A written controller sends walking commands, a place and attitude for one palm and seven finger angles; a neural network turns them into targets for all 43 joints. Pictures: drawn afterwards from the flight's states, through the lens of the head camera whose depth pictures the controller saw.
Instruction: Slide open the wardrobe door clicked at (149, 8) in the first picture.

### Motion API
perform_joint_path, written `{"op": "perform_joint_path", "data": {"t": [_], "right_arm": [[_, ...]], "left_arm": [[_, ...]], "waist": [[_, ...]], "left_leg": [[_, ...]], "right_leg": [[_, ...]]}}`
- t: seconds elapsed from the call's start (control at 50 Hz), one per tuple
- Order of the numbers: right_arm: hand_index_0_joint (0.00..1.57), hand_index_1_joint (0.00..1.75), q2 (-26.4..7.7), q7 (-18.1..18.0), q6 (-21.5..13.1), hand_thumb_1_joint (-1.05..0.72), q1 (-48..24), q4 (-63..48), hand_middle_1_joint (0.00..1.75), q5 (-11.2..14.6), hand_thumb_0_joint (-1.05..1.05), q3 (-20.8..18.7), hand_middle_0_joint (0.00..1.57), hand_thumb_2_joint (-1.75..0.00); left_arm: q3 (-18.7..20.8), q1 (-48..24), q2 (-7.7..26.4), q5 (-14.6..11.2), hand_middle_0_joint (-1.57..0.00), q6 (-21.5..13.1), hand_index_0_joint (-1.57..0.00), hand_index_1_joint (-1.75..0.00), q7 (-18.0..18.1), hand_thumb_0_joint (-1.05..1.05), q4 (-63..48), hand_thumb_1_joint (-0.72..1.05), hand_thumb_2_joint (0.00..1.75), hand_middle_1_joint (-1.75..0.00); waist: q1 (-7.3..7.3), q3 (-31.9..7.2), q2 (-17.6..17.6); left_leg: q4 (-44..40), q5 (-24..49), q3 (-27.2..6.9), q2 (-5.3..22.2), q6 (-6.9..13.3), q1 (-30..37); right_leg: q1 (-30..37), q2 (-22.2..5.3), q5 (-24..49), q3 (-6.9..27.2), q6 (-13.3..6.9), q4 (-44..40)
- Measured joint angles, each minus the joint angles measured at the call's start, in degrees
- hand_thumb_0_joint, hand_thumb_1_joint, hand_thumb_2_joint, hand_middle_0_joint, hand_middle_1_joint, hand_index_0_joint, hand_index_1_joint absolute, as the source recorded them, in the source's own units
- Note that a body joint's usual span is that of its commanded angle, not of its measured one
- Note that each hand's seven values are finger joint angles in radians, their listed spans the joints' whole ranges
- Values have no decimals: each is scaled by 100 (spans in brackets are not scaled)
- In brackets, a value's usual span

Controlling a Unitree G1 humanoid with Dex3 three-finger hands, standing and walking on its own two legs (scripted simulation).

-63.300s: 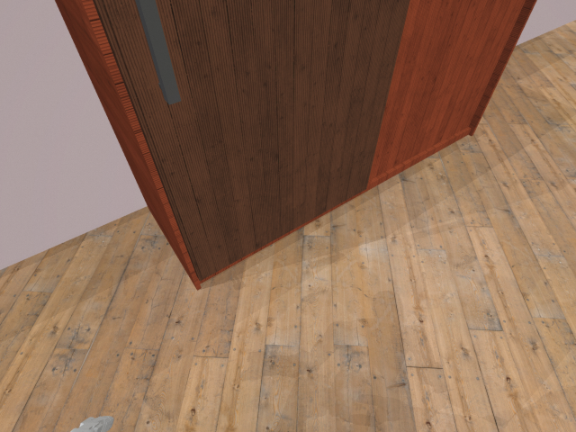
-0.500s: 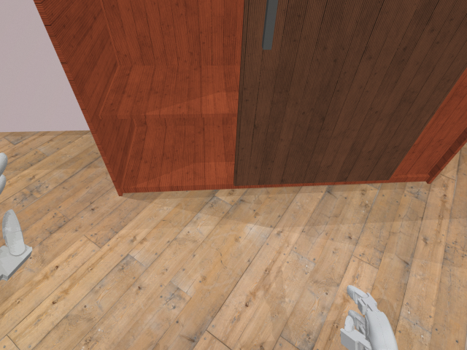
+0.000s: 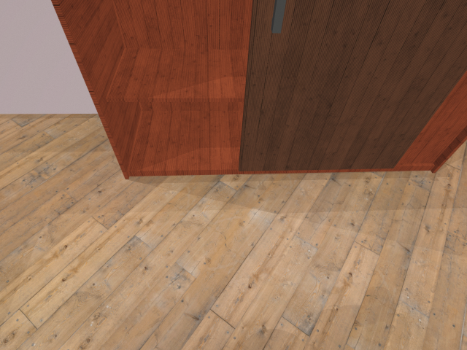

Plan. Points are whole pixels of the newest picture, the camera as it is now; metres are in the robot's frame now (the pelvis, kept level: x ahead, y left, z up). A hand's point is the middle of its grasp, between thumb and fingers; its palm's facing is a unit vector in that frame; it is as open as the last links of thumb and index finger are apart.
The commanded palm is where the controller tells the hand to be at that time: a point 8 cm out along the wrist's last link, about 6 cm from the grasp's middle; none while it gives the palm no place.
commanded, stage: let the arm hang, fingers relaxed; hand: left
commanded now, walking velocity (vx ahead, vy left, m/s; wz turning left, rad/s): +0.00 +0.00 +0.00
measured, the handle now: out of the picture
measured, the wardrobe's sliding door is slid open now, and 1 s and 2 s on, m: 0.60 0.60 0.60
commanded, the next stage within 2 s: look to check the result in 0.62 s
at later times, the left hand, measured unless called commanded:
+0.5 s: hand out of the picture +0.03 +0.20 -0.17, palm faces -0.02 -0.98 -0.19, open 7.4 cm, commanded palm none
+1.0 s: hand out of the picture +0.05 +0.24 -0.16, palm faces -0.02 -0.96 -0.29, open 7.4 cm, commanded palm none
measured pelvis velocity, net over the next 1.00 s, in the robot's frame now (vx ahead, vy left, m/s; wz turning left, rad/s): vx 0.01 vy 0.02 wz -0.01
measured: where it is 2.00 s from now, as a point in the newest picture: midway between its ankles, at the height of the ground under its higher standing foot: outside the picture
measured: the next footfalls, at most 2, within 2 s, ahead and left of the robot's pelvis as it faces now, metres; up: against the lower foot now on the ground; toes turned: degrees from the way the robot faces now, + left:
none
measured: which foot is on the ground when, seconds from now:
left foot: down 0.00-1.00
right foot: down 0.00-1.00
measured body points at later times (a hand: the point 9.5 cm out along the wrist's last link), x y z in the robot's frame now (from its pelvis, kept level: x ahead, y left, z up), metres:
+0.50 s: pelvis +0.00 +0.02 +0.00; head +0.00 +0.02 +0.45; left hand +0.03 +0.25 -0.16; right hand +0.02 -0.22 -0.15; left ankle +0.03 +0.09 -0.74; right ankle +0.01 -0.13 -0.74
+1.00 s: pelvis +0.01 +0.02 +0.01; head +0.03 +0.02 +0.46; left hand +0.05 +0.29 -0.14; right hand +0.06 -0.26 -0.14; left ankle +0.03 +0.09 -0.74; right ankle +0.01 -0.13 -0.74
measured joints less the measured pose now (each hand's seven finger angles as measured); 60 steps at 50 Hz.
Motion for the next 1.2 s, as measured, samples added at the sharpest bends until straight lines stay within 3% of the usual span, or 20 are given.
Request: {"op": "perform_joint_path", "data": {"t": [0.32, 0.56, 0.9, 1.2], "right_arm": [[20, 30, 191, -33, -161, -90, -251, 163, 30, 15, 1, -62, 20, -90], [20, 30, 16, -32, -218, -91, -511, 138, 30, 8, 1, -85, 20, -90], [20, 30, -310, -16, -243, -90, -783, 246, 30, 40, 1, -90, 20, -90], [20, 30, -751, 42, -288, -90, -1249, 243, 30, 51, 1, -67, 20, -89]], "left_arm": [[51, -314, -158, 42, -20, -97, -20, -30, 63, 1, 248, 91, 90, -30], [33, -494, -248, 64, -20, -140, -20, -30, 18, 1, 182, 90, 90, -30], [89, -619, 226, 50, -20, -151, -20, -30, -29, 1, 363, 90, 90, -30], [56, -1095, 626, 35, -20, -229, -20, -30, -94, 1, 269, 90, 90, -30]], "waist": [[-19, -184, 169], [-14, -201, 53], [23, -35, 74], [15, -113, 70]], "left_leg": [[-239, 100, 169, -167, 154, 213], [-399, 149, 197, -228, 188, 318], [-633, 200, 146, -240, 154, 515], [-913, 293, 45, -230, 75, 692]], "right_leg": [[79, -154, 75, 165, 143, -53], [151, -200, 107, 194, 186, -152], [374, -185, 145, 138, 171, -403], [581, -143, 186, 32, 118, -674]]}}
